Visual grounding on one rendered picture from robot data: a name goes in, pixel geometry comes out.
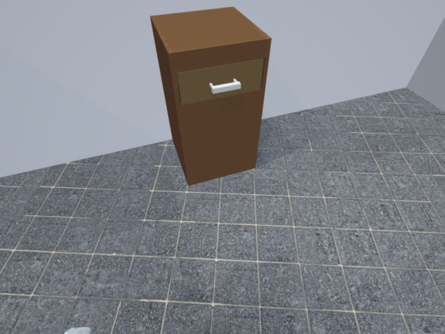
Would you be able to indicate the handle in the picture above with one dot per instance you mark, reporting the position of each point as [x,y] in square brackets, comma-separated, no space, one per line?
[225,87]

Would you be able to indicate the cabinet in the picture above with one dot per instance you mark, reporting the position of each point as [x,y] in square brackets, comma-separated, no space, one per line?
[219,136]

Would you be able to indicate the drawer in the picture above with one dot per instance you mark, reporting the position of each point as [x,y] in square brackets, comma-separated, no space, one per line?
[193,85]

